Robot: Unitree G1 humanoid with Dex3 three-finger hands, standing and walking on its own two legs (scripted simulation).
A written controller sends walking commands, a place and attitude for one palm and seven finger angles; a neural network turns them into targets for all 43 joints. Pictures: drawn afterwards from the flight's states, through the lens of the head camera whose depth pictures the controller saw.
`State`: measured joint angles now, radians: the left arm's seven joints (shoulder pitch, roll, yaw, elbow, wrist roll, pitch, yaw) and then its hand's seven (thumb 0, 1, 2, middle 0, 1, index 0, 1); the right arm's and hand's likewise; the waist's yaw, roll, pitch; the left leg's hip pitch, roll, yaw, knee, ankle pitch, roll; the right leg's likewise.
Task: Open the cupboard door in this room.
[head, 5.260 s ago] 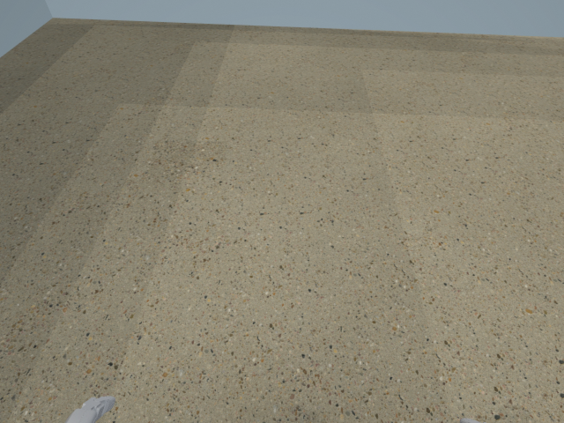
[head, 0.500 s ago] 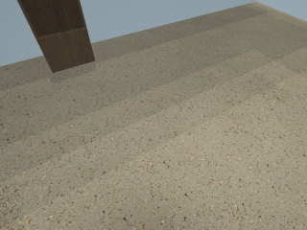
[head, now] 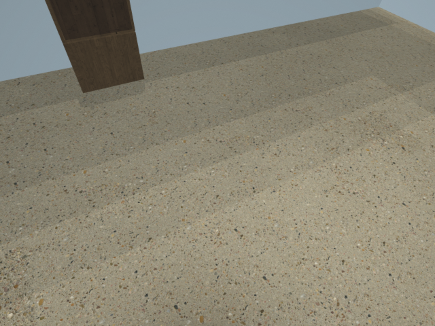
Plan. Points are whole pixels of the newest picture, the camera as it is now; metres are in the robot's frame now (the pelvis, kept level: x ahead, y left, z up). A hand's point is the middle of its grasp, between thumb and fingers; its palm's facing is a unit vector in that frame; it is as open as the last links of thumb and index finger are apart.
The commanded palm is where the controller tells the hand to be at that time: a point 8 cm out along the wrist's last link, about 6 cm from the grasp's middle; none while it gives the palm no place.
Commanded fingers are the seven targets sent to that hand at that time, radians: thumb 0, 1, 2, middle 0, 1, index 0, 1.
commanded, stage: stand and wait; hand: left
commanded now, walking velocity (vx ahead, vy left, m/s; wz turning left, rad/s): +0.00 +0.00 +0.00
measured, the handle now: out of the picture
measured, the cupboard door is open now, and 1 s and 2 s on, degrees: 0 0 0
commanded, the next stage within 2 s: turn or walk to find it in 0.76 s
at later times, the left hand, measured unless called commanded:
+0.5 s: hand out of the picture -0.01 +0.15 -0.16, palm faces +0.04 -0.98 -0.20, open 7.4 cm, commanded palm none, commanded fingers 0.00 0.90 0.90 -0.20 -0.30 -0.20 -0.30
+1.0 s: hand out of the picture +0.02 +0.17 -0.17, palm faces +0.07 -0.97 -0.24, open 7.4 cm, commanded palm none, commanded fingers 0.00 0.90 0.90 -0.20 -0.30 -0.20 -0.30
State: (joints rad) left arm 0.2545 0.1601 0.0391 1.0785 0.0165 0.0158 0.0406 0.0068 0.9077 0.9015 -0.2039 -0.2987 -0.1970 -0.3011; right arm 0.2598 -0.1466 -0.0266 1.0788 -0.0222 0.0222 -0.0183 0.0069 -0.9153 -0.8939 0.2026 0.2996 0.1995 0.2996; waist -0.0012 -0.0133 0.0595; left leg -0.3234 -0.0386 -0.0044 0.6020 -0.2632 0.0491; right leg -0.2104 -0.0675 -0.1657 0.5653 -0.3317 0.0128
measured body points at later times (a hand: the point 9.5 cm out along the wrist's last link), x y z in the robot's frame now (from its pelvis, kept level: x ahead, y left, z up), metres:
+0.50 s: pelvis -0.01 -0.02 +0.01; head -0.01 -0.03 +0.46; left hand -0.01 +0.20 -0.14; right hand +0.02 -0.26 -0.15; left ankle +0.04 +0.08 -0.73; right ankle -0.03 -0.13 -0.73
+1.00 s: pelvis -0.01 -0.03 +0.01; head +0.01 -0.02 +0.46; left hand +0.02 +0.23 -0.15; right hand +0.02 -0.28 -0.15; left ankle +0.04 +0.08 -0.73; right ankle -0.03 -0.13 -0.73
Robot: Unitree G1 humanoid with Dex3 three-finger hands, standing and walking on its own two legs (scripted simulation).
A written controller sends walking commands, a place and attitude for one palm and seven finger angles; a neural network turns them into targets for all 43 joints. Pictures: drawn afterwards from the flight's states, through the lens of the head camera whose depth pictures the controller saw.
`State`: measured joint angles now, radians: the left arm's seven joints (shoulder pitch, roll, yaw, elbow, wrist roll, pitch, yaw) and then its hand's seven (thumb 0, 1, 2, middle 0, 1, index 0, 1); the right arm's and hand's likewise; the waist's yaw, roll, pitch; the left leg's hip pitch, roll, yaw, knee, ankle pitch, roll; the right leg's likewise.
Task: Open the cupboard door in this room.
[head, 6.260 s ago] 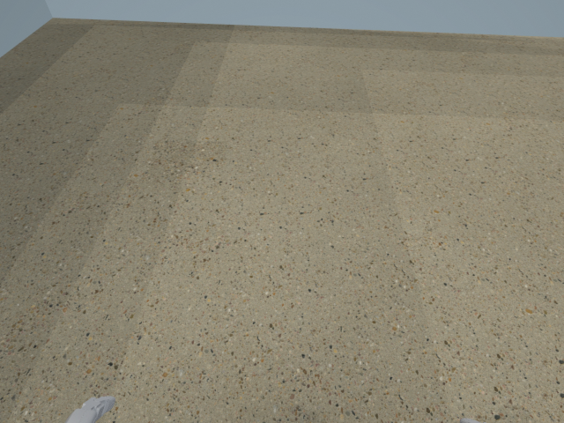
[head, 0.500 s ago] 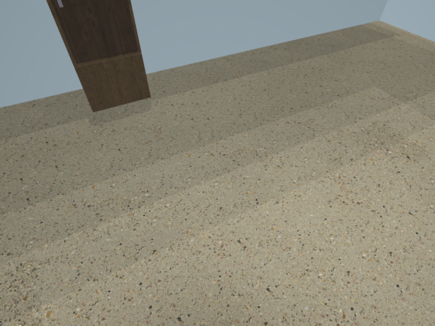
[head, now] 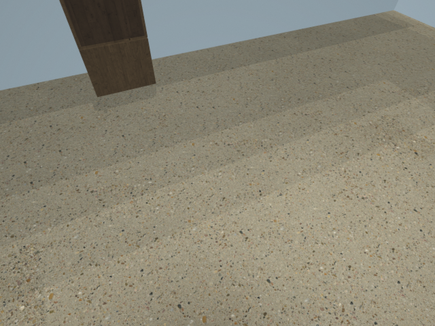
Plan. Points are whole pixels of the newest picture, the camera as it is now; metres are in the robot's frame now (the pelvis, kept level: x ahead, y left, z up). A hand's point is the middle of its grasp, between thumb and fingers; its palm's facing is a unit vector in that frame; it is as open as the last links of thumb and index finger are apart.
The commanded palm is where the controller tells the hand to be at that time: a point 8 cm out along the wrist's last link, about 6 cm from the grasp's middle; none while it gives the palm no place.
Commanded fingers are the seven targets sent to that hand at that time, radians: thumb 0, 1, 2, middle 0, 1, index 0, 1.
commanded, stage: turn or walk to find it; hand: left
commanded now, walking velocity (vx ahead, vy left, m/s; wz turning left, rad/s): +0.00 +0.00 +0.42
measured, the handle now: out of the picture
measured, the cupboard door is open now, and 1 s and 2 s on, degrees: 0 0 0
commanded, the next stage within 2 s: stand and wait in 0.06 s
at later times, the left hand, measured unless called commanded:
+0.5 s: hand out of the picture +0.03 +0.21 -0.16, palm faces +0.18 -0.95 -0.25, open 7.4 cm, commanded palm none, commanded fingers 0.00 0.90 0.90 -0.20 -0.30 -0.20 -0.30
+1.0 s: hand out of the picture -0.10 +0.12 -0.16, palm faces +0.45 -0.86 -0.25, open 7.4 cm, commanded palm none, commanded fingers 0.00 0.90 0.90 -0.20 -0.30 -0.20 -0.30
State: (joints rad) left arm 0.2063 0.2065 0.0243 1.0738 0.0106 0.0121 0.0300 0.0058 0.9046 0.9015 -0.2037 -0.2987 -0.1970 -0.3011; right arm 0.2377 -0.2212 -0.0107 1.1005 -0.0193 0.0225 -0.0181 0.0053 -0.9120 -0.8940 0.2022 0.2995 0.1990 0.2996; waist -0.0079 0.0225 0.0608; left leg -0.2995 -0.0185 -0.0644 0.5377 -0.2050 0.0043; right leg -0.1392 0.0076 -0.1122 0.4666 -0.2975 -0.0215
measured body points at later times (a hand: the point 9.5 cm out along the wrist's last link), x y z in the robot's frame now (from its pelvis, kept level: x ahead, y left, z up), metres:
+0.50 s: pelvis -0.02 +0.00 +0.00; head +0.02 +0.00 +0.45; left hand +0.02 +0.26 -0.14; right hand +0.05 -0.24 -0.15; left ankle +0.05 +0.10 -0.74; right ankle -0.03 -0.16 -0.70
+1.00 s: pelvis -0.03 -0.05 +0.00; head +0.02 -0.05 +0.45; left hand -0.12 +0.17 -0.14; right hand +0.13 -0.26 -0.16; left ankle -0.14 +0.07 -0.68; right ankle -0.03 -0.15 -0.74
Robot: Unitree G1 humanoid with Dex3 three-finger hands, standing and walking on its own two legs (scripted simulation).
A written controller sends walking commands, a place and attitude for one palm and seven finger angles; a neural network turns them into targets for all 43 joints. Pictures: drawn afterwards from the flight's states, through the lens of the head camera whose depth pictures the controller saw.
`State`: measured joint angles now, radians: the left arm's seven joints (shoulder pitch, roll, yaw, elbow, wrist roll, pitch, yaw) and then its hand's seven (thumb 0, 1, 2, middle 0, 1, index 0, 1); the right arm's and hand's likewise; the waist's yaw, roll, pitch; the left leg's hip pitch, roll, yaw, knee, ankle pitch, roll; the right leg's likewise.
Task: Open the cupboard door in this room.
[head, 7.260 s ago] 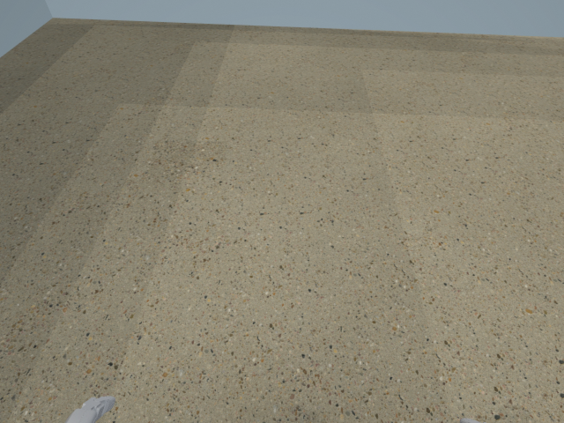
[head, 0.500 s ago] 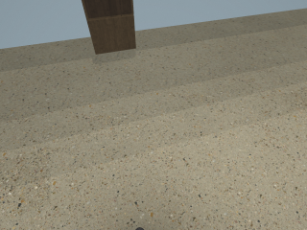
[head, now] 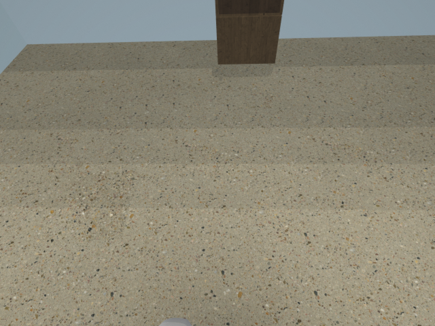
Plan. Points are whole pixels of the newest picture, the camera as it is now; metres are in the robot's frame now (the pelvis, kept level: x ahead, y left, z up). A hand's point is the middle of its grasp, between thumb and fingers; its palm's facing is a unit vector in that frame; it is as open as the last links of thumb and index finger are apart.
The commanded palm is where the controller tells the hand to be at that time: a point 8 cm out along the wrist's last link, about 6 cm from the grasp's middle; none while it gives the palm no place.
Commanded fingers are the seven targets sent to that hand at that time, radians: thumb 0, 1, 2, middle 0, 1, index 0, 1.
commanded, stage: turn or walk to find it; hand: left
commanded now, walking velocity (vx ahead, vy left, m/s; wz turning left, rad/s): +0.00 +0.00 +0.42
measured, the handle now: out of the picture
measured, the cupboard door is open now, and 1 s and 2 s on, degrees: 0 0 0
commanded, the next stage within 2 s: stand and wait in 1.36 s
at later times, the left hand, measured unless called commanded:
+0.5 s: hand out of the picture +0.04 +0.28 -0.17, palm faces +0.21 -0.95 -0.25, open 7.4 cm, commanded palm none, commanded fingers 0.00 0.90 0.90 -0.20 -0.30 -0.20 -0.30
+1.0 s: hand out of the picture -0.01 +0.19 -0.14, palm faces +0.41 -0.87 -0.27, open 7.3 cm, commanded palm none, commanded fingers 0.00 0.90 0.90 -0.20 -0.30 -0.20 -0.30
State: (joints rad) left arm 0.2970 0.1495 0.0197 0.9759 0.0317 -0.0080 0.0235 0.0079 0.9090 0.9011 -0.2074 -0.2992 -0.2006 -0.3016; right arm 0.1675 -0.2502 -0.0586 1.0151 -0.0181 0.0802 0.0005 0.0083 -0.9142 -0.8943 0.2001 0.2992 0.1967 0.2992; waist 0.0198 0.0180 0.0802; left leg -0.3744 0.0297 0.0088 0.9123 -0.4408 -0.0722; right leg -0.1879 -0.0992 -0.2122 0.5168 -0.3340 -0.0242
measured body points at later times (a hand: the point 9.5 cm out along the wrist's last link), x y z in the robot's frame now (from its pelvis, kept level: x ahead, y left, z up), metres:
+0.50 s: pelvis -0.01 +0.05 +0.00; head +0.02 +0.08 +0.45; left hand +0.03 +0.33 -0.15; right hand +0.10 -0.18 -0.13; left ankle -0.04 +0.12 -0.74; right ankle +0.00 -0.12 -0.66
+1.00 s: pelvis -0.01 -0.01 +0.00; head +0.03 -0.04 +0.45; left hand -0.03 +0.24 -0.12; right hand +0.11 -0.24 -0.17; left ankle -0.11 +0.13 -0.64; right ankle +0.01 -0.09 -0.74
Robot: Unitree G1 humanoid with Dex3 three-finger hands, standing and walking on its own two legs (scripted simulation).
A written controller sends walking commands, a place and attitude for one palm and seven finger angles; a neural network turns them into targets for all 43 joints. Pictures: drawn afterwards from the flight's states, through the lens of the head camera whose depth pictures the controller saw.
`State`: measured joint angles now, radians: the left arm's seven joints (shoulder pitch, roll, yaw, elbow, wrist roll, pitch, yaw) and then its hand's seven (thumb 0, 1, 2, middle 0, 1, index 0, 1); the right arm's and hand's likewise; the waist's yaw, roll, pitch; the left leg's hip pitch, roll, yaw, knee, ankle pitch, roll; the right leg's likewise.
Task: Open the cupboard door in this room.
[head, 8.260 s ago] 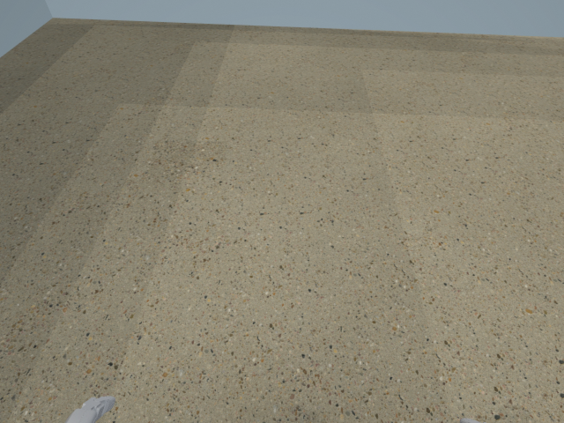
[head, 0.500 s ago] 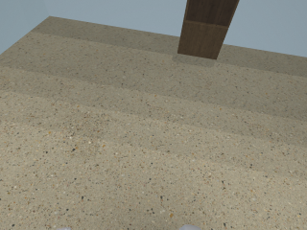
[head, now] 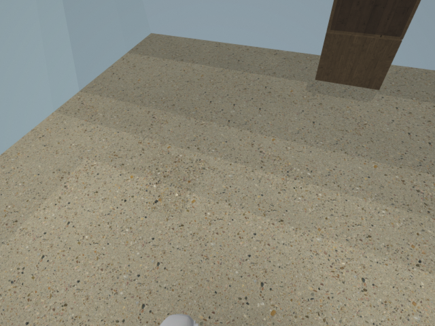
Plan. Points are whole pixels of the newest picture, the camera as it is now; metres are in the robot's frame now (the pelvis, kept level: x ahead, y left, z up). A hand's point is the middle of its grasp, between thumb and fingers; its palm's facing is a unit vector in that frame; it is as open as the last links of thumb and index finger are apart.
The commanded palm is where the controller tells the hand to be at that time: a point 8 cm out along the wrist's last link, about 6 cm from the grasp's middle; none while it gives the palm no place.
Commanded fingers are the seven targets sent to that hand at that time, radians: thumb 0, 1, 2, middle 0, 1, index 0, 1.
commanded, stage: turn or walk to find it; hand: left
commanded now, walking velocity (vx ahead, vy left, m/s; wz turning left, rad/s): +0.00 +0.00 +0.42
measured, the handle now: out of the picture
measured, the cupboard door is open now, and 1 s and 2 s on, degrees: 0 0 0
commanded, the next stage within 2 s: stand and wait in 0.36 s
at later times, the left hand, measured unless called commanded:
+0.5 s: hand out of the picture -0.02 +0.29 -0.18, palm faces +0.23 -0.95 -0.23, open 7.4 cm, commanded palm none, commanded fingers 0.00 0.90 0.90 -0.20 -0.30 -0.20 -0.30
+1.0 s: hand out of the picture -0.02 +0.23 -0.16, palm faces +0.30 -0.92 -0.26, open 7.3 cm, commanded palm none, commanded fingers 0.00 0.90 0.90 -0.20 -0.30 -0.20 -0.30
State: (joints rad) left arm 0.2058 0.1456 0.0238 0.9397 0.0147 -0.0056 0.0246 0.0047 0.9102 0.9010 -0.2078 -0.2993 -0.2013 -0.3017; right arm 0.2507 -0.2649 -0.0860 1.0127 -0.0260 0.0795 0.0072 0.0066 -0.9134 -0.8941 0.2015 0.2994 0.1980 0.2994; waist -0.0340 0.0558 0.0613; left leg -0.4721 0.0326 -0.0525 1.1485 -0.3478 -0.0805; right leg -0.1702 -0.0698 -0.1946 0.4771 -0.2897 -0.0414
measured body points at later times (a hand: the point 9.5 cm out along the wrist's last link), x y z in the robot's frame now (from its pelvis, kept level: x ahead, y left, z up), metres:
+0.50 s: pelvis -0.02 +0.08 +0.00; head +0.01 +0.11 +0.45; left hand -0.03 +0.34 -0.16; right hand +0.13 -0.14 -0.12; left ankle -0.03 +0.14 -0.74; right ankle -0.02 -0.10 -0.65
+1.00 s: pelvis -0.03 +0.03 +0.00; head +0.00 +0.01 +0.45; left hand -0.03 +0.27 -0.14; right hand +0.03 -0.20 -0.17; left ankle -0.08 +0.16 -0.68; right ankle -0.02 -0.06 -0.74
